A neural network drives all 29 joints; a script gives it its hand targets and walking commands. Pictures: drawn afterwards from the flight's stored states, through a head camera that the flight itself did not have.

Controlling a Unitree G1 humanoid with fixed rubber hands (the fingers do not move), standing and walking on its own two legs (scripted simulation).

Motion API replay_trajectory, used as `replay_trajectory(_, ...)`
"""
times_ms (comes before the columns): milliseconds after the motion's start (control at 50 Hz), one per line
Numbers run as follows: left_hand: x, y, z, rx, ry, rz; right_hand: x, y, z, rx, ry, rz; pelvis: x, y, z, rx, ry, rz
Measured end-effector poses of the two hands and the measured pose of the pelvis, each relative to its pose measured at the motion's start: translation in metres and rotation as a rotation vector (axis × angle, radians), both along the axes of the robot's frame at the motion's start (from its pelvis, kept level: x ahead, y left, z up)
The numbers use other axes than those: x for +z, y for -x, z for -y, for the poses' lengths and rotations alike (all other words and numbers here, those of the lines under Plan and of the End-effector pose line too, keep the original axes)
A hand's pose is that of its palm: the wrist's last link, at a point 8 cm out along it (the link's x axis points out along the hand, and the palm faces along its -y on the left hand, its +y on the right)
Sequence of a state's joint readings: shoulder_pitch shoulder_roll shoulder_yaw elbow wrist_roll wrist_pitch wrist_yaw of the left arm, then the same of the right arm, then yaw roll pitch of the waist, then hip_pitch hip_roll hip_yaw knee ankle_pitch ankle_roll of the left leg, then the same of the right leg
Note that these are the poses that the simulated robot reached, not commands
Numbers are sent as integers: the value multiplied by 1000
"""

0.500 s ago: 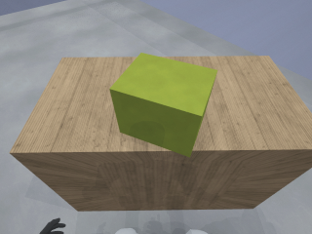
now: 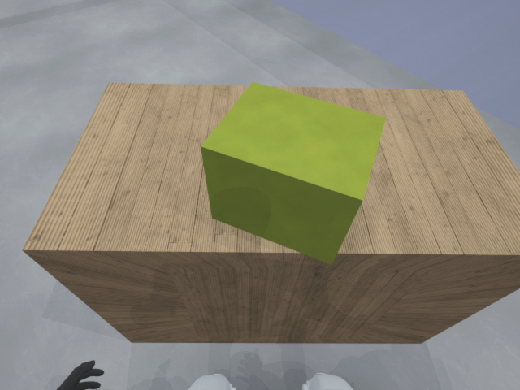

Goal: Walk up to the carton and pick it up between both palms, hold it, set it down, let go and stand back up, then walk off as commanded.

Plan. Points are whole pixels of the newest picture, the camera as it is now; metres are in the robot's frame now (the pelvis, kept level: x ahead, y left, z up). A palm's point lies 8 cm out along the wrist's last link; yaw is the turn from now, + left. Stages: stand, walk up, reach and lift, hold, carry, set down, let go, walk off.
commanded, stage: walk up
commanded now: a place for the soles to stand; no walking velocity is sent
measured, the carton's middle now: (291, 172) +0.47 -0.04 +0.05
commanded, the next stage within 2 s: reach and lift in 1.78 s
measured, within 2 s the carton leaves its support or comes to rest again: neither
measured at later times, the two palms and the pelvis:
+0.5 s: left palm out of the picture +0.10 +0.29 -0.09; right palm out of the picture +0.06 -0.33 -0.11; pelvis +0.01 -0.02 +0.00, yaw +0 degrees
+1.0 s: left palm out of the picture +0.11 +0.29 -0.09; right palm out of the picture +0.10 -0.33 -0.11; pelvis +0.02 -0.02 +0.00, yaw +0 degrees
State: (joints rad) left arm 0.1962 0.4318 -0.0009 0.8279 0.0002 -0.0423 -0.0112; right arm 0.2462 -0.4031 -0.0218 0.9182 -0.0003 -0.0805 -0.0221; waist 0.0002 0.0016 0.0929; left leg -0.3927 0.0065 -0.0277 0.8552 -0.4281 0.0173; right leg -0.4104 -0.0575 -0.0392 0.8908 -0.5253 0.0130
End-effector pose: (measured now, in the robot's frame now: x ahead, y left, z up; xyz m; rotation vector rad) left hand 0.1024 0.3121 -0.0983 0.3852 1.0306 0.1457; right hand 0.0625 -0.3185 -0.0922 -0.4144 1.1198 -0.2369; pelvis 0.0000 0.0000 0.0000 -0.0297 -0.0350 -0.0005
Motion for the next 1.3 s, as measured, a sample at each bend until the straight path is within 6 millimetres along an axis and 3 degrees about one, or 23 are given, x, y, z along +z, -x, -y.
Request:
replay_trajectory(140, 4, 3, 18, 5, -10, 6, -9, -3, 11, -4, -28, -1, -2, 1, 15, -1, -18, 9)
replay_trajectory(240, 8, 6, 12, 8, -22, 6, -11, -8, 5, 6, -40, 23, -2, 1, 11, 1, -13, 9)
replay_trajectory(360, 9, 2, 6, 16, -24, 11, -14, 3, 4, -11, -33, -20, -2, -3, 6, 6, -18, 12)
replay_trajectory(520, 14, 2, 21, 15, -39, 4, -20, -2, 16, -16, -54, -30, -1, -7, 21, 4, -38, 9)
replay_trajectory(700, 10, -2, 6, 19, -31, 3, -17, -14, -1, 0, -50, 4, -2, -13, 6, 6, -21, 7)
replay_trajectory(780, 10, -7, 3, 20, -29, 2, -13, -15, 1, -2, -38, -9, 0, -18, 5, 10, -22, 5)
replay_trajectory(920, 9, -7, 19, 18, -33, -14, -15, -24, 14, 1, -45, -10, -1, -20, 20, 8, -38, 4)
replay_trajectory(1040, 11, -6, 17, 27, -32, -2, -18, -36, 3, 15, -61, 22, -1, -19, 13, 10, -28, 8)
replay_trajectory(1300, 9, 3, 0, 27, -24, 17, -14, -21, -7, -3, -40, -3, -1, -9, -2, 13, -22, 19)
